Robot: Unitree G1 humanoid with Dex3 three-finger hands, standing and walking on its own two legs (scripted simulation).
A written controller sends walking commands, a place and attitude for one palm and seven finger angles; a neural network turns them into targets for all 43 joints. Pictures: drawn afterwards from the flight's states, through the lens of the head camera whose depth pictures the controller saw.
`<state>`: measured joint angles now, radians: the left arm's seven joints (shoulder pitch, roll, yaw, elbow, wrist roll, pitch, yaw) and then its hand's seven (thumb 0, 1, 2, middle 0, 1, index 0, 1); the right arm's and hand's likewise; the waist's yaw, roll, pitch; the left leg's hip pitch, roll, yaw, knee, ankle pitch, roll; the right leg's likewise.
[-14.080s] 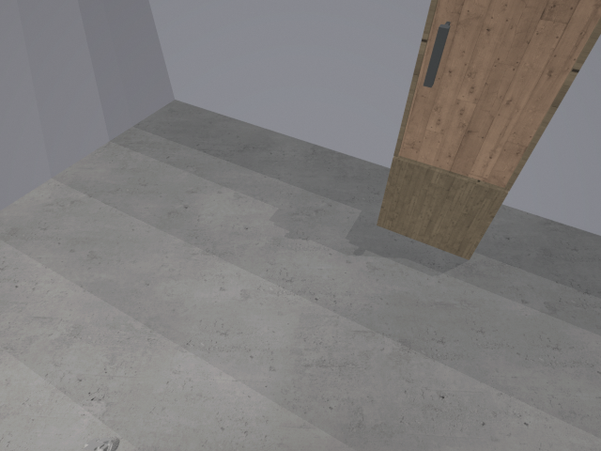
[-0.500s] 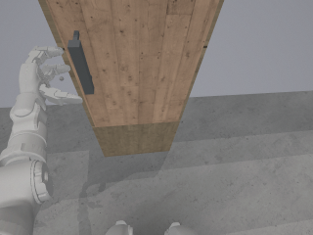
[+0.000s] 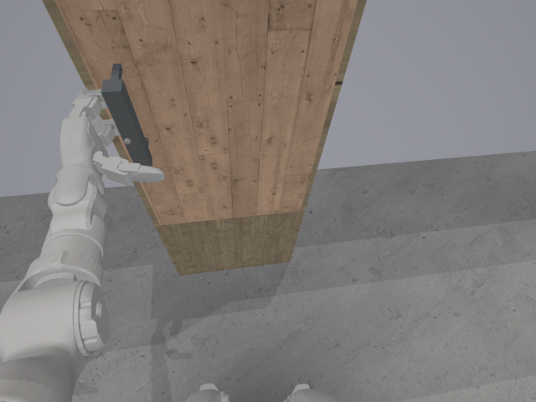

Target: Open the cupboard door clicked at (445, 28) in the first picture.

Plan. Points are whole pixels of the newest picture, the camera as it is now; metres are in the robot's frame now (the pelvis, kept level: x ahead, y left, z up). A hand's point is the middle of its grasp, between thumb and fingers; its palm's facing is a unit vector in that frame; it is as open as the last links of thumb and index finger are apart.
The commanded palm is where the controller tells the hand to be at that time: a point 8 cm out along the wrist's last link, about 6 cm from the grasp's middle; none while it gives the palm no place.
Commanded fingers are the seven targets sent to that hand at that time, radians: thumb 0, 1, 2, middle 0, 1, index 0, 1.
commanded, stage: slide the fingers in behind the handle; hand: left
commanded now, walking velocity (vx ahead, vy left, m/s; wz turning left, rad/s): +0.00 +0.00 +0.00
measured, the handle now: (131, 120) +0.53 +0.19 +0.09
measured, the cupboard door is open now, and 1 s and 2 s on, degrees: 0 0 4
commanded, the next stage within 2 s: close the thumb around the handle in 0.82 s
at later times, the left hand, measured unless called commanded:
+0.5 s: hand (143, 141) +0.48 +0.16 +0.09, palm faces +0.10 -0.99 +0.00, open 14.0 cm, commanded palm +0.45 +0.22 +0.09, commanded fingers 0.00 -0.50 0.30 -0.30 -1.20 -0.30 -1.20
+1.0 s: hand (143, 142) +0.48 +0.16 +0.10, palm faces +0.10 -1.00 -0.01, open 13.9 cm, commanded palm +0.45 +0.21 +0.09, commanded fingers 0.00 -0.22 0.42 -0.32 -1.23 -0.32 -1.23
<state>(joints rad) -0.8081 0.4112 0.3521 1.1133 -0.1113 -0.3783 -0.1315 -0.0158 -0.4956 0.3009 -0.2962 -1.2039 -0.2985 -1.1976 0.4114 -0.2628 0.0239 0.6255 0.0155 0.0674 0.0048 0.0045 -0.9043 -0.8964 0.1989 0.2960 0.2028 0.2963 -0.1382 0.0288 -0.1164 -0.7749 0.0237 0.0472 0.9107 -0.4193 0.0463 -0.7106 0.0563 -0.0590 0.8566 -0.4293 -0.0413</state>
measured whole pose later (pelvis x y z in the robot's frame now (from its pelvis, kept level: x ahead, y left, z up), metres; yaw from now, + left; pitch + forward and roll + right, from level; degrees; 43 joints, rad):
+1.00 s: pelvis +0.00 -0.01 +0.00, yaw +1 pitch +16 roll -2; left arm -0.82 0.36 0.31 1.13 -0.10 -0.40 -0.08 -0.02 -0.48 0.31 -0.30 -1.21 -0.30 -1.20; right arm 0.39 -0.27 0.01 0.63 0.01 0.06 0.01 0.00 -0.91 -0.90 0.20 0.30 0.20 0.30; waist -0.14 0.03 -0.12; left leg -0.77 0.02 0.04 0.91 -0.41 0.04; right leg -0.71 0.05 -0.07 0.86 -0.43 -0.05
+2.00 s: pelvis +0.01 +0.00 +0.01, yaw +0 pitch +14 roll -1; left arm -0.61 0.29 0.27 0.87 -0.16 -0.35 -0.06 0.00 0.69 0.74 -0.30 -1.34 -0.30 -1.31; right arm 0.40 -0.26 0.00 0.60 0.02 0.07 0.03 0.01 -0.91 -0.90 0.20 0.30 0.20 0.30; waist -0.11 0.04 -0.13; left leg -0.70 0.02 0.06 0.86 -0.42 0.04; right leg -0.65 0.06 -0.04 0.82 -0.43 -0.05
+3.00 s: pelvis +0.02 -0.06 +0.02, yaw +5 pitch +4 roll +2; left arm 0.20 -0.06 -0.28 -0.08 0.03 0.01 0.55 -0.01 0.62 0.74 -0.30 -1.30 -0.35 -1.33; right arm 0.18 -0.21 0.02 0.55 -0.04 0.08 0.02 0.01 -0.91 -0.90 0.20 0.30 0.20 0.30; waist -0.02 0.05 -0.11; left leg -0.45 0.00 -0.05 0.78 -0.39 -0.02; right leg -0.39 0.05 -0.12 0.77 -0.47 -0.12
